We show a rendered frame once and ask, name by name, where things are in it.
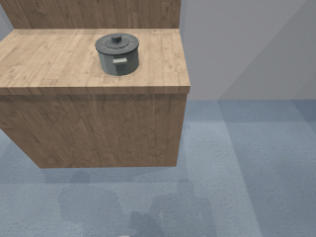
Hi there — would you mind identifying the lid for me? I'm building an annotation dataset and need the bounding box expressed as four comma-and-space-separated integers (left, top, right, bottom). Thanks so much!
95, 33, 139, 56

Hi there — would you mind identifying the pot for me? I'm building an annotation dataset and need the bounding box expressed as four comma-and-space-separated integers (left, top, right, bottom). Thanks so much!
98, 48, 139, 76

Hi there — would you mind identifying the table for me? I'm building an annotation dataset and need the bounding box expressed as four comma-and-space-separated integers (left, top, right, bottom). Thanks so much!
0, 0, 191, 169

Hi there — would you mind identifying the knob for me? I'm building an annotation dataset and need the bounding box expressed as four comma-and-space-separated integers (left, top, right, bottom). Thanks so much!
111, 34, 121, 42

